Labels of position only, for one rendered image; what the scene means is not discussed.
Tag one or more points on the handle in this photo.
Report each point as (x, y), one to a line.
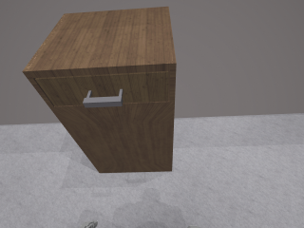
(110, 101)

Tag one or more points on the cabinet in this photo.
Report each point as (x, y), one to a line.
(135, 137)

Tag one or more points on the drawer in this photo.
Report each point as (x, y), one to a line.
(138, 87)

